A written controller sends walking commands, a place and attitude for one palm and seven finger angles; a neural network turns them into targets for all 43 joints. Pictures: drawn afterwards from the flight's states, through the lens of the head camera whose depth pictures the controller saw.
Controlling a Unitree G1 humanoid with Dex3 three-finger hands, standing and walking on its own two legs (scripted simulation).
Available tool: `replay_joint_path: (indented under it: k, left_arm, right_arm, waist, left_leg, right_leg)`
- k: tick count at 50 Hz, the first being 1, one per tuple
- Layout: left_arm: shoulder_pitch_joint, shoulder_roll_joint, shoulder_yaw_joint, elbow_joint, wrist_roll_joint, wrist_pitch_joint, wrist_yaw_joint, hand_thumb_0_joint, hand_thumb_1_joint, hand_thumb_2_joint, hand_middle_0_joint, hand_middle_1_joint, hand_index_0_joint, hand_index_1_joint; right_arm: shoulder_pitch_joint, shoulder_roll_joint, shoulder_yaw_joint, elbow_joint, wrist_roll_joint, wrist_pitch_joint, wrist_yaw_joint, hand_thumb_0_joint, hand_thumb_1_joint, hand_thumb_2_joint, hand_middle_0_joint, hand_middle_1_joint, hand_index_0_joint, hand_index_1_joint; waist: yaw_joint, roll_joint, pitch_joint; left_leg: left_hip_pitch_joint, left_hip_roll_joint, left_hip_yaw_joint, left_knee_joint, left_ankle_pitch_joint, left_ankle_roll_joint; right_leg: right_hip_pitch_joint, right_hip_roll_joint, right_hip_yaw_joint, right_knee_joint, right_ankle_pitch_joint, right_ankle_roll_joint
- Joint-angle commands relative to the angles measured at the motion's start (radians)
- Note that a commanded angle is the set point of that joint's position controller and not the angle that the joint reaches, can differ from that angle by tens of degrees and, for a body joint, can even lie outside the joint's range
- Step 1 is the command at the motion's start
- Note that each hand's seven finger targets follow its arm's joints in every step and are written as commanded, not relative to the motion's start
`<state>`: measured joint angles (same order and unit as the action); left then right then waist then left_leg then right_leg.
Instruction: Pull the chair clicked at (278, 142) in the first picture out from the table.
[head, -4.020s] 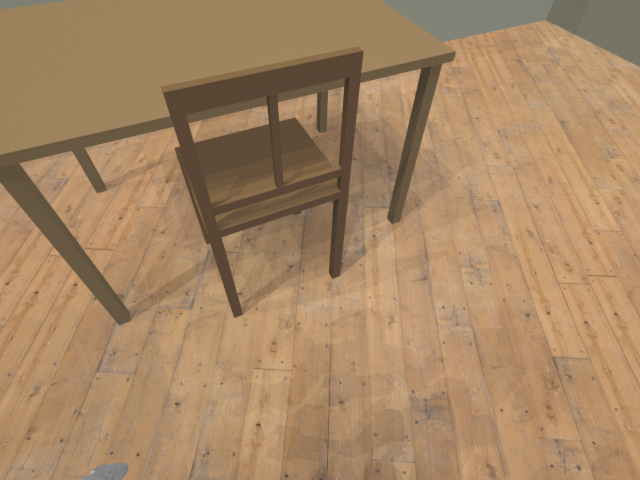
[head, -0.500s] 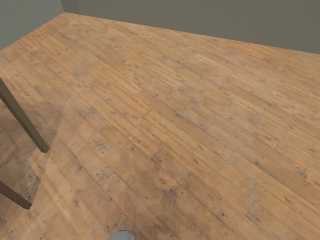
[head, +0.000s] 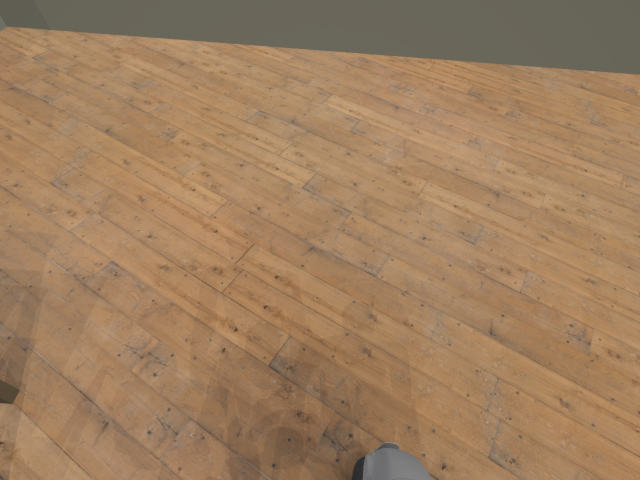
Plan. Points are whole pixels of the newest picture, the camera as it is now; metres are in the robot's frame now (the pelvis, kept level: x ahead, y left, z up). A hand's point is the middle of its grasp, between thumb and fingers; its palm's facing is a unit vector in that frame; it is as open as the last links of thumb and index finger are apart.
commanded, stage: walk to a spot facing it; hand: left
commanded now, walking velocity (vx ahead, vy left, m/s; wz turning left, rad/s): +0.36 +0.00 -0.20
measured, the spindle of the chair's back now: out of the picture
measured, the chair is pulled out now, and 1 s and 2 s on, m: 0.00 0.00 0.00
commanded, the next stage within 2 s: turn to face it in 0.16 s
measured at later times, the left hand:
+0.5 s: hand (215, 414) +0.24 +0.17 -0.19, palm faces +0.13 -0.98 -0.15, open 7.3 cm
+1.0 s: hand (197, 339) +0.35 +0.21 -0.15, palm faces +0.37 -0.89 -0.27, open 7.4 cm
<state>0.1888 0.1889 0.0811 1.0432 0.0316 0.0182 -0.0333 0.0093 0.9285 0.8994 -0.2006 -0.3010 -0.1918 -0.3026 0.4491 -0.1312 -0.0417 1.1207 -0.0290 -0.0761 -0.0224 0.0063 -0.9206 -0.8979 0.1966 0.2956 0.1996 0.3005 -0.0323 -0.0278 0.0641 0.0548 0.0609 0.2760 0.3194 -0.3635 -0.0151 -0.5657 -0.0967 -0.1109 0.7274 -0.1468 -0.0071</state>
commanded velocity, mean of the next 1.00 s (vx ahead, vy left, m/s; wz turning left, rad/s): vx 0.06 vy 0.00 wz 0.47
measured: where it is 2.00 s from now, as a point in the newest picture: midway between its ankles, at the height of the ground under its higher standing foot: (327, 452)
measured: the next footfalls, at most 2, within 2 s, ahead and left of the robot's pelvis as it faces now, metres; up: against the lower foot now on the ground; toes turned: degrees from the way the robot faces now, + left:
right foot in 0.10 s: +0.20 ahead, -0.12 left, +0.00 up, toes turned -9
left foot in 0.52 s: +0.35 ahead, +0.10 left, +0.00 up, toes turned +15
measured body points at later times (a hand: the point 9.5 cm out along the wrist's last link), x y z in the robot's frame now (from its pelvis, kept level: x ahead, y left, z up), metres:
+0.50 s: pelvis +0.22 -0.01 -0.01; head +0.24 +0.02 +0.44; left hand +0.23 +0.22 -0.18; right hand +0.30 -0.25 -0.14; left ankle +0.31 +0.10 -0.73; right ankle +0.16 -0.12 -0.74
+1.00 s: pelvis +0.29 -0.03 -0.01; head +0.33 -0.02 +0.44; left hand +0.33 +0.26 -0.13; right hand +0.44 -0.24 -0.16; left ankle +0.31 +0.09 -0.74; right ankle +0.35 -0.15 -0.73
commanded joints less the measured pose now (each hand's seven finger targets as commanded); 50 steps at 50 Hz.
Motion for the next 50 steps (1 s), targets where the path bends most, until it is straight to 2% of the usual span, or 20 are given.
replay_joint_path:
  k: [1, 3, 4, 5, 6, 9, 12, 16, 22, 24, 25, 26, 27, 28, 30, 33, 43, 48, 49, 50]
  left_arm:
    - [-0.036, 0.021, -0.007, -0.071, 0.000, -0.048, -0.004, 0.000, 0.900, 0.900, -0.200, -0.300, -0.200, -0.300]
    - [0.238, 0.090, 0.015, 0.013, 0.008, -0.071, 0.006, 0.000, 0.900, 0.900, -0.200, -0.300, -0.200, -0.300]
    - [0.366, 0.205, 0.044, 0.042, 0.010, -0.082, 0.024, 0.000, 0.900, 0.900, -0.200, -0.300, -0.200, -0.300]
    - [0.403, 0.277, 0.050, 0.053, -0.014, -0.081, 0.029, 0.000, 0.900, 0.900, -0.200, -0.300, -0.200, -0.300]
    - [0.327, 0.273, 0.050, 0.034, -0.022, -0.076, 0.034, 0.000, 0.900, 0.900, -0.200, -0.300, -0.200, -0.300]
    - [0.098, 0.121, 0.005, -0.023, -0.015, -0.081, 0.047, 0.000, 0.900, 0.900, -0.200, -0.300, -0.200, -0.300]
    - [0.056, 0.086, -0.010, -0.027, -0.006, -0.091, 0.048, 0.000, 0.900, 0.900, -0.200, -0.300, -0.200, -0.300]
    - [0.069, 0.076, -0.021, -0.026, -0.012, -0.094, 0.047, 0.000, 0.900, 0.900, -0.200, -0.300, -0.200, -0.300]
    - [0.086, 0.128, -0.003, -0.029, -0.008, -0.071, 0.057, 0.000, 0.900, 0.900, -0.200, -0.300, -0.200, -0.300]
    - [0.089, 0.143, 0.006, -0.039, -0.010, -0.058, 0.060, 0.000, 0.900, 0.900, -0.200, -0.300, -0.200, -0.300]
    - [0.097, 0.138, 0.011, -0.054, -0.018, -0.051, 0.059, 0.000, 0.900, 0.900, -0.200, -0.300, -0.200, -0.300]
    - [0.138, 0.096, 0.009, -0.082, -0.037, -0.045, 0.055, 0.000, 0.900, 0.900, -0.200, -0.300, -0.200, -0.300]
    - [0.115, 0.091, -0.002, -0.118, -0.027, -0.041, 0.058, 0.000, 0.900, 0.900, -0.200, -0.300, -0.200, -0.300]
    - [0.063, 0.094, 0.000, -0.122, -0.023, -0.029, 0.062, 0.000, 0.900, 0.900, -0.200, -0.300, -0.200, -0.300]
    - [0.016, 0.092, 0.009, -0.123, -0.014, -0.026, 0.053, 0.000, 0.900, 0.900, -0.200, -0.300, -0.200, -0.300]
    - [0.064, 0.082, 0.014, -0.110, -0.015, -0.001, 0.047, 0.000, 0.900, 0.900, -0.200, -0.300, -0.200, -0.300]
    - [-0.041, 0.086, 0.015, -0.213, -0.017, 0.007, 0.054, 0.000, 0.900, 0.900, -0.200, -0.300, -0.200, -0.300]
    - [0.052, 0.107, 0.013, -0.223, -0.027, -0.007, 0.061, 0.000, 0.900, 0.900, -0.200, -0.300, -0.200, -0.300]
    - [0.090, 0.140, 0.019, -0.220, -0.023, -0.016, 0.065, 0.000, 0.900, 0.900, -0.200, -0.300, -0.200, -0.300]
    - [0.113, 0.231, 0.037, -0.225, -0.006, -0.025, 0.073, 0.000, 0.900, 0.900, -0.200, -0.300, -0.200, -0.300]
  right_arm:
    - [0.048, -0.160, -0.025, -0.009, 0.000, -0.008, -0.006, 0.000, -0.900, -0.900, 0.200, 0.300, 0.200, 0.300]
    - [0.015, -0.173, -0.027, -0.013, 0.010, -0.005, 0.000, 0.000, -0.900, -0.900, 0.200, 0.300, 0.200, 0.300]
    - [0.049, -0.114, -0.017, -0.036, 0.026, -0.007, 0.011, 0.000, -0.900, -0.900, 0.200, 0.300, 0.200, 0.300]
    - [0.021, -0.074, -0.012, -0.072, 0.030, -0.009, 0.005, 0.000, -0.900, -0.900, 0.200, 0.300, 0.200, 0.300]
    - [-0.039, -0.089, -0.017, -0.078, 0.031, -0.006, 0.005, 0.000, -0.900, -0.900, 0.200, 0.300, 0.200, 0.300]
    - [-0.080, -0.062, -0.020, -0.068, 0.007, 0.023, 0.007, 0.000, -0.900, -0.900, 0.200, 0.300, 0.200, 0.300]
    - [0.008, -0.023, -0.013, -0.043, 0.003, 0.055, 0.013, 0.000, -0.900, -0.900, 0.200, 0.300, 0.200, 0.300]
    - [-0.076, -0.008, -0.007, -0.081, 0.011, 0.062, 0.025, 0.000, -0.900, -0.900, 0.200, 0.300, 0.200, 0.300]
    - [-0.214, -0.073, -0.014, -0.151, 0.010, 0.060, 0.040, 0.000, -0.900, -0.900, 0.200, 0.300, 0.200, 0.300]
    - [-0.156, -0.112, -0.026, -0.150, 0.005, 0.064, 0.039, 0.000, -0.900, -0.900, 0.200, 0.300, 0.200, 0.300]
    - [-0.071, -0.168, -0.039, -0.141, -0.001, 0.060, 0.034, 0.000, -0.900, -0.900, 0.200, 0.300, 0.200, 0.300]
    - [-0.002, -0.276, -0.059, -0.150, -0.009, 0.054, 0.025, 0.000, -0.900, -0.900, 0.200, 0.300, 0.200, 0.300]
    - [0.019, -0.319, -0.058, -0.145, 0.006, 0.064, 0.017, 0.000, -0.900, -0.900, 0.200, 0.300, 0.200, 0.300]
    - [-0.025, -0.305, -0.058, -0.148, 0.009, 0.062, 0.006, 0.000, -0.900, -0.900, 0.200, 0.300, 0.200, 0.300]
    - [-0.147, -0.244, -0.047, -0.191, 0.007, 0.059, 0.001, 0.000, -0.900, -0.900, 0.200, 0.300, 0.200, 0.300]
    - [-0.230, -0.234, -0.044, -0.220, 0.010, 0.058, 0.003, 0.000, -0.900, -0.900, 0.200, 0.300, 0.200, 0.300]
    - [-0.211, -0.269, -0.082, -0.242, 0.003, 0.083, 0.013, 0.000, -0.900, -0.900, 0.200, 0.300, 0.200, 0.300]
    - [-0.275, -0.275, -0.092, -0.278, 0.009, 0.096, 0.019, 0.000, -0.900, -0.900, 0.200, 0.300, 0.200, 0.300]
    - [-0.288, -0.251, -0.090, -0.289, 0.017, 0.097, 0.022, 0.000, -0.900, -0.900, 0.200, 0.300, 0.200, 0.300]
    - [-0.275, -0.180, -0.081, -0.307, 0.026, 0.097, 0.029, 0.000, -0.900, -0.900, 0.200, 0.300, 0.200, 0.300]
  waist:
    - [0.035, 0.158, 0.024]
    - [0.165, 0.082, -0.140]
    - [0.201, -0.132, -0.276]
    - [0.175, -0.203, -0.300]
    - [0.169, -0.126, -0.271]
    - [0.053, 0.017, -0.038]
    - [-0.012, -0.060, -0.026]
    - [-0.003, -0.076, 0.006]
    - [0.030, -0.094, 0.014]
    - [0.000, -0.025, -0.031]
    - [-0.039, 0.094, -0.104]
    - [-0.045, 0.364, -0.195]
    - [-0.050, 0.360, -0.241]
    - [-0.049, 0.281, -0.249]
    - [-0.009, 0.161, -0.154]
    - [0.029, 0.170, -0.148]
    - [-0.007, 0.163, -0.135]
    - [0.042, 0.160, -0.166]
    - [0.068, 0.103, -0.167]
    - [0.077, -0.153, -0.160]
  left_leg:
    - [-0.040, 0.267, -0.062, 0.050, 0.755, 0.111]
    - [-0.165, 0.209, -0.016, 0.426, 0.782, 0.055]
    - [-0.441, 0.109, 0.008, 0.757, 0.363, 0.017]
    - [-0.653, -0.006, -0.104, 1.040, -0.217, -0.004]
    - [-0.687, 0.051, -0.222, 1.120, -0.160, 0.012]
    - [-0.623, 0.143, -0.260, 0.996, 0.014, 0.006]
    - [-0.546, 0.129, -0.219, 0.814, 0.060, -0.020]
    - [-0.524, 0.093, -0.189, 0.599, 0.159, -0.029]
    - [-0.485, 0.059, -0.153, 0.400, 0.163, -0.006]
    - [-0.370, 0.025, -0.145, 0.292, 0.214, 0.005]
    - [-0.219, 0.049, -0.207, 0.208, 0.445, 0.032]
    - [-0.039, 0.286, -0.536, 0.145, 0.858, 0.164]
    - [-0.042, 0.399, -0.679, 0.067, 0.859, 0.264]
    - [-0.063, 0.374, -0.680, 0.050, 0.675, 0.260]
    - [-0.190, 0.285, -0.580, 0.031, 0.506, 0.205]
    - [-0.288, 0.193, -0.465, -0.010, 0.392, 0.163]
    - [-0.247, 0.165, -0.590, 0.015, 0.353, 0.195]
    - [-0.351, 0.099, -0.612, 0.118, 0.428, 0.148]
    - [-0.454, 0.058, -0.587, 0.187, 0.340, 0.103]
    - [-0.657, -0.070, -0.436, 0.388, 0.055, 0.018]
  right_leg:
    - [0.149, 0.071, -0.063, -0.092, -0.066, -0.045]
    - [0.547, 0.088, -0.051, -0.187, -0.004, -0.083]
    - [0.816, -0.168, 0.283, -0.244, -0.004, -0.163]
    - [0.886, -0.366, 0.620, -0.365, 0.145, -0.271]
    - [0.780, -0.367, 0.591, -0.409, 0.040, -0.273]
    - [0.353, -0.266, 0.323, -0.488, -0.048, -0.186]
    - [0.245, -0.195, 0.129, -0.513, 0.037, -0.141]
    - [0.256, -0.164, 0.030, -0.509, 0.172, -0.122]
    - [0.403, -0.219, -0.032, -0.378, 0.318, -0.079]
    - [0.424, -0.206, -0.069, -0.198, 0.376, -0.046]
    - [0.366, -0.161, -0.099, -0.001, 0.287, -0.007]
    - [0.149, -0.014, -0.132, 0.277, -0.166, 0.071]
    - [0.090, 0.047, -0.017, 0.492, -0.562, 0.070]
    - [0.012, 0.026, 0.075, 0.558, -0.487, 0.065]
    - [-0.026, -0.021, 0.110, 0.543, -0.340, 0.079]
    - [0.063, -0.014, 0.096, 0.435, -0.247, 0.090]
    - [0.087, 0.039, 0.099, 0.142, -0.281, 0.100]
    - [0.339, 0.082, 0.081, -0.186, -0.159, 0.079]
    - [0.471, 0.039, 0.114, -0.340, -0.069, 0.067]
    - [0.602, -0.212, 0.351, -0.477, -0.091, -0.011]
